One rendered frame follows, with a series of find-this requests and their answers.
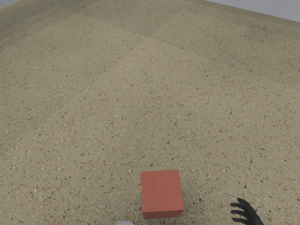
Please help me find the carton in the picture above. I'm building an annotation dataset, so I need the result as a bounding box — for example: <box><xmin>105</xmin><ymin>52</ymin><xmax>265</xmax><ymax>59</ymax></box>
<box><xmin>141</xmin><ymin>169</ymin><xmax>185</xmax><ymax>219</ymax></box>

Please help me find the right robot hand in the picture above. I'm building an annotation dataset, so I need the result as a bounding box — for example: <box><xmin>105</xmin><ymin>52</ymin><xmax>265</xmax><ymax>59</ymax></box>
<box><xmin>230</xmin><ymin>198</ymin><xmax>263</xmax><ymax>225</ymax></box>

